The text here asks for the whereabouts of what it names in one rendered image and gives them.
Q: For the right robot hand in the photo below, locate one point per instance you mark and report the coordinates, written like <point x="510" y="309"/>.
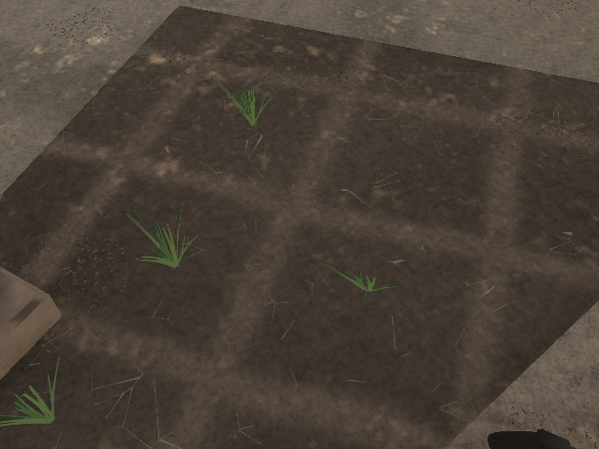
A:
<point x="527" y="440"/>

